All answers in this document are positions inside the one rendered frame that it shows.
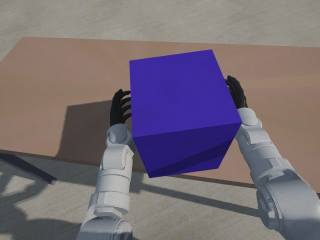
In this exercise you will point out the table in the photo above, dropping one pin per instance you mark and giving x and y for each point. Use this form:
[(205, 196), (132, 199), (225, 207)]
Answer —
[(56, 96)]

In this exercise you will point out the left robot hand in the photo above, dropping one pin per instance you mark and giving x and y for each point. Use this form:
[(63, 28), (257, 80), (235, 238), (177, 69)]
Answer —
[(117, 112)]

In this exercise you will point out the carton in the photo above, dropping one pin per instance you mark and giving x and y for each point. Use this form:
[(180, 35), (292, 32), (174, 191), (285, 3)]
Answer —
[(183, 116)]

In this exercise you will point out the left robot upper arm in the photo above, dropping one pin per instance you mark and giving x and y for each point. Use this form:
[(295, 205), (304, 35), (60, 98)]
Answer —
[(106, 229)]

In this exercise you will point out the right robot upper arm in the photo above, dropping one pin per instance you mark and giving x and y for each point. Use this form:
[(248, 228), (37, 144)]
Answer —
[(291, 208)]

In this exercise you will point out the robot right forearm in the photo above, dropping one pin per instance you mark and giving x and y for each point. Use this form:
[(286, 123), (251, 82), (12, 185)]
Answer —
[(265, 162)]

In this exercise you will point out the robot left forearm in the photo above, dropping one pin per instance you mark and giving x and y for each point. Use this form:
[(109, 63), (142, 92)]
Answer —
[(111, 199)]

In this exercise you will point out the right robot hand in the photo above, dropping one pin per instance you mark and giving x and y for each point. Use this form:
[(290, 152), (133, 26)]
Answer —
[(236, 92)]

